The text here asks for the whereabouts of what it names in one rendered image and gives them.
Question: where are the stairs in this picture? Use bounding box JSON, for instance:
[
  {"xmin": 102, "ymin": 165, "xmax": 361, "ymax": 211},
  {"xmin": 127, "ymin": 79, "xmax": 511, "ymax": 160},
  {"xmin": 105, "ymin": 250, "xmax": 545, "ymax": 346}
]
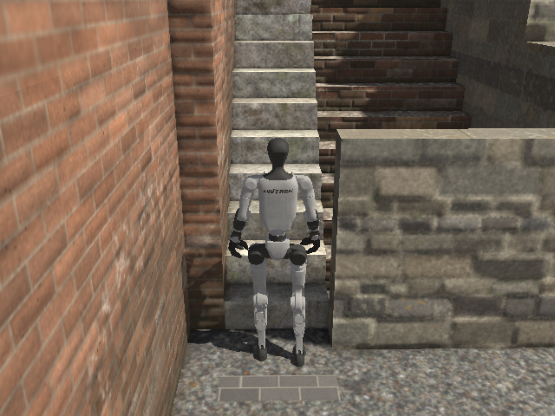
[{"xmin": 224, "ymin": 0, "xmax": 329, "ymax": 329}]

